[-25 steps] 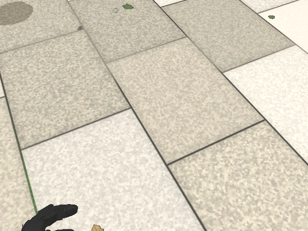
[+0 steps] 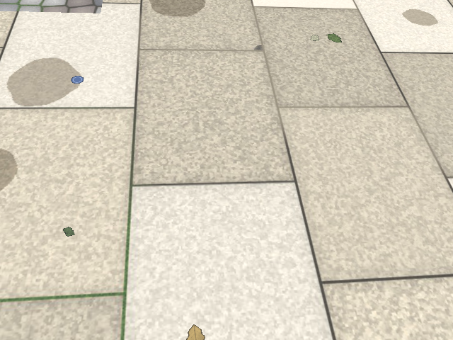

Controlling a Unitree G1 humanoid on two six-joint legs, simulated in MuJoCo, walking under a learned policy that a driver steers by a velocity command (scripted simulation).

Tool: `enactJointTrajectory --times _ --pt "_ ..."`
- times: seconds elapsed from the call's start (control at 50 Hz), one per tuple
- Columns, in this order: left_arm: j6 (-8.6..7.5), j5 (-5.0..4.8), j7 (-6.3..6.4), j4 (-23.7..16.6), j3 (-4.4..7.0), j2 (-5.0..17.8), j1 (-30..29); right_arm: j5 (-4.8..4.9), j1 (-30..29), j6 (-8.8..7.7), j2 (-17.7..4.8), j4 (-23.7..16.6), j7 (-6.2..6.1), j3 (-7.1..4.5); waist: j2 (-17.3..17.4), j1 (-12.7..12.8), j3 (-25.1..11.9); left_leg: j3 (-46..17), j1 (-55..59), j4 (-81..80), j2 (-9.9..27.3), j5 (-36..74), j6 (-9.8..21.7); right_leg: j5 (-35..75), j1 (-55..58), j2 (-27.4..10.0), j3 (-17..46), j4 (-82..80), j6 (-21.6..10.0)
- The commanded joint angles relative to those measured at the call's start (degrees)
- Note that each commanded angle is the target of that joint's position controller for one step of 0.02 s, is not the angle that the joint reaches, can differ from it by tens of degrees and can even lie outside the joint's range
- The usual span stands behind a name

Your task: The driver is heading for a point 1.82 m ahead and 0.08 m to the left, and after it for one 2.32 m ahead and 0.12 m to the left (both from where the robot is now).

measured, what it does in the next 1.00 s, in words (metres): steps on the spot: right foot, then left foot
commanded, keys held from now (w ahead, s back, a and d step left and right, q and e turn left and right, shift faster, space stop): q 0.16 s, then no key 0.84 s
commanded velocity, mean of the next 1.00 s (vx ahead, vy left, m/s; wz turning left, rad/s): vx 0.01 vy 0.00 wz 0.23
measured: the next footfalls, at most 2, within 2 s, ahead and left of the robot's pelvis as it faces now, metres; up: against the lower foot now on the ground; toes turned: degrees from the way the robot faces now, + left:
right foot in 0.36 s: +0.07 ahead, -0.14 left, +0.00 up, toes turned +12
left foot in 0.64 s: +0.00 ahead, +0.12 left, +0.00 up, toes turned +8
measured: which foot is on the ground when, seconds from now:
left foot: down 0.00-0.36, up 0.38-0.62, down 0.64-1.00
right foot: up 0.00-0.34, down 0.36-1.00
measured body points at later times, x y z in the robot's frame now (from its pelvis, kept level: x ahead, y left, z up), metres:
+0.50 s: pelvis +0.01 -0.03 +0.00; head +0.04 -0.04 +0.45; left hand +0.09 +0.26 -0.09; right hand +0.22 -0.27 -0.10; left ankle -0.03 +0.09 -0.69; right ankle +0.03 -0.15 -0.74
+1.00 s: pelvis -0.01 +0.00 +0.00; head +0.00 +0.00 +0.45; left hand +0.03 +0.28 -0.13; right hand +0.16 -0.22 -0.11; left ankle -0.04 +0.11 -0.74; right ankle +0.03 -0.15 -0.74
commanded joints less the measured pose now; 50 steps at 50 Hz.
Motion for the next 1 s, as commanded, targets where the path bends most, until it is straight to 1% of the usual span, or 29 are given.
enactJointTrajectory --times 0.02,0.06,0.1,0.14,0.18,0.26,0.3,0.32,0.34,0.36,0.38,0.4,0.42,0.44,0.48,0.5,0.54,0.56,0.58,0.6,0.62,0.64,0.66,0.68,0.7,0.72,0.74,0.78,1.0 --pt "-0.72 0.38 0.62 -3.56 1.74 5.39 -0.89 0.78 -4.74 -1.36 -8.93 -5.79 -1.08 -2.03 9.49 2.12 -5.87 -16.91 7.14 -14.54 12.15 14.35 8.52 5.08 -5.30 0.28 3.99 7.71 0.31" --pt "-1.13 -0.17 0.36 -3.75 1.42 4.44 -0.80 0.77 -3.23 -1.32 -8.50 -6.02 -1.52 -1.89 8.79 1.63 -7.22 -16.64 10.14 -13.72 11.42 16.89 8.87 6.96 -5.21 0.98 4.41 5.13 0.83" --pt "-1.48 -0.31 0.19 -4.38 0.83 3.37 -2.28 1.18 -1.76 -1.06 -9.18 -6.01 -1.96 -2.23 9.01 0.67 -7.10 -17.73 13.12 -12.94 11.12 16.79 9.07 7.49 -5.73 1.31 4.96 -1.89 1.58" --pt "-1.75 -0.42 -0.24 -4.66 0.44 3.00 -3.23 1.23 -1.40 -0.57 -9.96 -6.41 -2.23 -2.63 9.88 -0.06 -7.08 -19.19 13.56 -12.50 10.74 14.38 9.38 7.32 -3.53 1.75 5.31 -8.36 2.20" --pt "-1.99 -0.66 -0.82 -4.42 0.24 3.22 -2.80 0.97 -1.93 -0.16 -10.38 -7.04 -2.11 -2.82 10.69 -0.32 -7.10 -20.52 12.21 -12.22 10.87 12.96 10.03 6.08 0.06 2.02 5.12 -12.74 2.33" --pt "-2.42 -1.05 -1.86 -4.08 0.11 4.07 -1.23 0.74 -2.75 0.34 -9.70 -7.43 -1.14 -2.41 11.32 -1.05 -7.56 -22.94 10.08 -10.37 11.05 18.19 10.81 3.27 7.69 2.06 3.84 -18.88 1.56" --pt "-2.80 -1.05 -2.40 -4.01 -0.05 3.91 -0.06 1.07 -3.71 0.55 -9.17 -7.40 -0.94 -2.03 11.05 -0.30 -7.67 -23.91 10.53 -8.73 10.40 21.04 10.22 4.89 11.13 2.10 3.30 -25.14 0.60" --pt "-3.07 -0.94 -2.74 -3.58 -0.18 3.48 1.43 1.44 -4.67 0.68 -8.73 -7.43 -0.96 -1.78 10.63 0.96 -7.67 -23.39 9.84 -7.63 9.18 20.89 9.06 9.51 14.72 2.19 2.61 -31.75 -0.26" --pt "-3.29 -0.46 -2.98 -3.22 -0.20 3.69 2.79 1.71 -4.52 0.68 -8.13 -7.25 -1.06 -1.53 9.60 1.82 -7.51 -22.59 7.83 -6.85 7.61 17.77 7.03 17.15 19.65 1.24 2.84 -38.30 -1.48" --pt "-3.33 0.59 -2.89 -3.48 0.20 6.18 3.85 1.07 -2.99 0.39 -6.53 -7.16 -1.14 -1.06 5.40 1.06 -8.24 -19.92 3.87 -3.42 4.78 9.83 3.83 23.47 25.10 -4.64 7.46 -39.50 -3.68" --pt "-3.00 1.31 -2.56 -4.20 0.76 10.06 2.71 -0.06 0.45 -0.18 -4.40 -7.21 -0.85 -0.46 -7.16 -2.56 -8.14 -11.78 -2.35 5.01 -3.18 -7.47 0.26 36.98 28.49 -14.01 17.02 -39.47 -8.98" --pt "-3.05 1.92 -2.59 -3.75 0.03 7.71 1.70 0.03 -2.37 -0.70 -6.60 -8.26 -0.89 -1.10 -13.41 -1.33 -6.27 -7.00 -4.79 8.75 -4.27 -17.12 -2.51 36.09 22.90 -19.68 23.91 -41.69 -17.11" --pt "-3.39 1.67 -2.53 -4.72 -0.45 5.91 0.30 0.35 -4.12 -0.77 -9.73 -7.63 -1.11 -2.10 -10.09 0.36 -5.03 -7.04 -5.00 15.90 -2.53 -18.52 -4.25 33.79 22.47 -18.89 23.31 -42.40 -18.35" --pt "-3.47 1.08 -2.24 -4.48 -0.34 6.18 0.16 0.84 -4.86 -0.53 -10.07 -7.16 -1.21 -2.62 -8.49 0.74 -4.75 -6.75 -7.23 20.67 -2.86 -17.89 -5.27 33.43 23.90 -17.12 21.36 -41.77 -17.31" --pt "-3.52 -0.19 -1.96 -4.41 -0.55 6.23 -0.89 0.81 -3.40 0.49 -7.81 -5.80 -1.34 -2.41 -5.97 0.20 -4.04 -7.50 -8.22 24.41 -1.49 -15.84 -7.15 35.86 24.84 -15.04 17.55 -40.19 -15.59" --pt "-3.23 -0.32 -1.97 -4.15 -0.79 5.73 -1.22 0.90 -2.76 0.68 -5.79 -5.26 -1.18 -1.79 -5.35 -0.30 -4.05 -6.18 -6.45 21.94 -1.13 -14.95 -7.58 37.33 24.24 -13.10 14.67 -39.63 -14.67" --pt "-2.35 -0.25 -2.17 -3.76 -1.02 4.75 -1.49 0.96 -3.67 0.47 -2.36 -5.07 -0.81 -0.43 -7.34 0.45 -4.71 -2.22 -1.52 12.27 -0.12 -12.84 -7.83 38.70 24.09 -9.67 10.32 -38.21 -13.14" --pt "-1.94 -0.18 -2.20 -3.37 -1.05 4.74 -0.24 1.19 -4.72 0.32 -1.90 -5.10 -0.70 -0.20 -8.31 1.54 -5.23 -1.08 0.39 7.79 -0.12 -11.23 -7.78 39.48 24.83 -9.42 10.15 -37.62 -13.28" --pt "-1.63 -0.28 -2.25 -3.03 -1.08 5.03 0.61 1.51 -4.51 0.28 -2.40 -4.74 -0.63 -0.40 -8.64 1.71 -5.77 -0.17 2.62 2.85 -0.36 -8.16 -7.59 39.28 25.41 -9.39 10.32 -36.86 -13.32" --pt "-1.45 -0.65 -2.31 -2.85 -1.22 5.10 0.56 1.63 -3.17 0.27 -2.73 -3.90 -0.57 -0.59 -8.30 0.84 -5.92 0.90 5.81 -4.58 -0.78 -2.20 -6.95 37.61 25.22 -8.93 10.10 -36.04 -12.72" --pt "-1.52 -0.97 -2.39 -2.39 -1.45 4.75 1.61 1.35 -2.53 0.26 -3.20 -3.26 -0.51 -0.65 -7.60 0.58 -5.56 0.97 9.53 -11.65 -0.92 4.69 -5.91 34.55 24.19 -8.34 10.08 -35.93 -11.22" --pt "-2.04 -0.76 -2.55 -1.90 -1.76 4.22 3.35 0.68 -2.86 0.28 -4.98 -3.61 -0.68 -0.81 -5.62 1.27 -6.01 -2.15 13.98 -12.66 1.12 10.32 -4.56 29.10 21.65 -7.80 10.37 -36.15 -8.46" --pt "-2.86 0.49 -3.03 -2.01 -2.16 3.56 4.31 0.14 -2.47 0.40 -8.48 -4.28 -1.16 -1.37 0.57 2.76 -7.27 -6.72 18.09 -9.36 6.14 22.98 -2.64 22.94 18.16 -5.31 7.79 -33.75 -5.48" --pt "-3.38 0.65 -3.23 -1.36 -2.52 1.86 6.12 -0.06 -3.37 0.37 -8.61 -3.00 -0.86 -1.53 9.00 4.97 -7.53 -6.80 13.14 -7.31 6.26 14.90 0.28 14.30 20.26 -1.50 3.26 -35.22 -2.60" --pt "-3.36 0.83 -3.17 -0.93 -2.37 3.81 2.81 -0.14 -4.25 0.05 -5.58 -3.76 -0.23 -0.97 6.77 2.31 -5.29 -6.85 9.47 -8.62 4.98 7.73 0.89 13.01 21.69 -0.89 2.31 -33.88 -0.79" --pt "-3.18 0.60 -3.09 -0.90 -2.24 3.90 1.12 -0.60 -3.97 -0.32 -4.29 -3.20 -0.05 -0.47 5.60 1.87 -3.79 -6.82 7.68 -9.44 4.64 4.42 0.27 13.39 21.55 -0.77 2.09 -33.43 -0.51" --pt "-2.80 0.37 -2.78 -0.59 -2.36 3.31 0.74 -0.66 -3.88 -0.70 -4.85 -3.00 -0.07 -0.48 5.43 1.83 -2.45 -6.36 6.38 -9.65 4.00 3.63 -0.39 14.05 21.38 -0.93 2.21 -33.08 -0.82" --pt "-2.25 0.28 -2.38 -0.05 -2.39 3.15 1.53 -0.42 -3.18 -1.50 -4.72 -2.49 -0.23 -0.27 6.27 2.04 -0.97 -6.18 5.12 -9.61 3.78 3.72 -0.93 14.97 21.00 -1.09 2.57 -33.08 -1.09" --pt "-2.19 -0.07 -1.48 5.76 -2.25 3.13 3.79 -0.07 -1.26 -2.25 -3.09 -0.61 -0.75 0.52 2.86 1.79 -0.55 -5.40 5.41 -9.16 2.69 3.07 -0.79 15.76 21.15 -1.20 2.80 -33.59 -0.10"
Keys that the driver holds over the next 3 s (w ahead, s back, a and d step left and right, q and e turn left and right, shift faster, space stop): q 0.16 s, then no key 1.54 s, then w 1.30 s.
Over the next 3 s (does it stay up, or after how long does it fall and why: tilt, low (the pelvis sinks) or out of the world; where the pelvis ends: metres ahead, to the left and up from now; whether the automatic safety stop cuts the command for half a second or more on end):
stays up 0.59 0.07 -0.01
